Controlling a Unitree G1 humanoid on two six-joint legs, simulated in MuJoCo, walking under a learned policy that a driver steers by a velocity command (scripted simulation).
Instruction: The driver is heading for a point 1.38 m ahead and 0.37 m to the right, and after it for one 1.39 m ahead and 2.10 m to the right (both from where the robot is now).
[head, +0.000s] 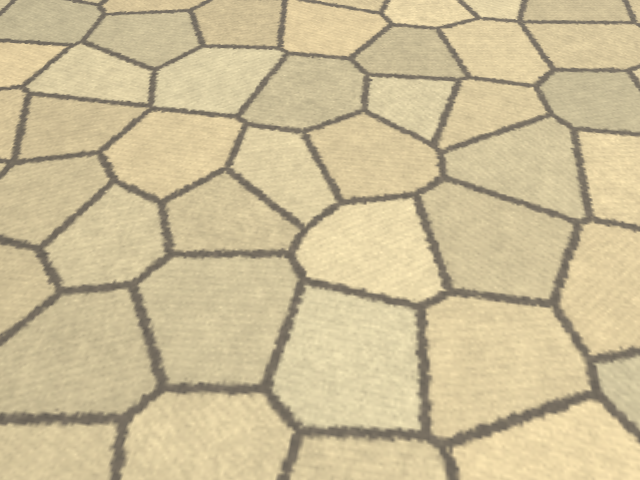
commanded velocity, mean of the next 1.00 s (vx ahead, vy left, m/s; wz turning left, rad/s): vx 0.29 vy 0.00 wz -0.17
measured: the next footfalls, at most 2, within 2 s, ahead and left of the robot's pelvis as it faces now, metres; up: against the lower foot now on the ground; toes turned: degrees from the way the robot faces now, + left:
left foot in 0.52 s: +0.11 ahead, +0.17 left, +0.00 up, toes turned +4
right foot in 1.04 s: +0.44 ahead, -0.05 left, +0.00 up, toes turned -15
